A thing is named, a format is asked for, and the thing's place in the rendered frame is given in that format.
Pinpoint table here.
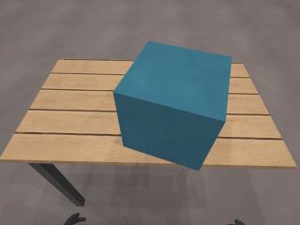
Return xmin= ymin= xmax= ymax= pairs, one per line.
xmin=0 ymin=58 xmax=297 ymax=207

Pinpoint carton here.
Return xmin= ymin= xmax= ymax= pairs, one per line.
xmin=112 ymin=41 xmax=232 ymax=171

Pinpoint left robot hand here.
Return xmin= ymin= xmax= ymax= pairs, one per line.
xmin=64 ymin=213 xmax=86 ymax=225

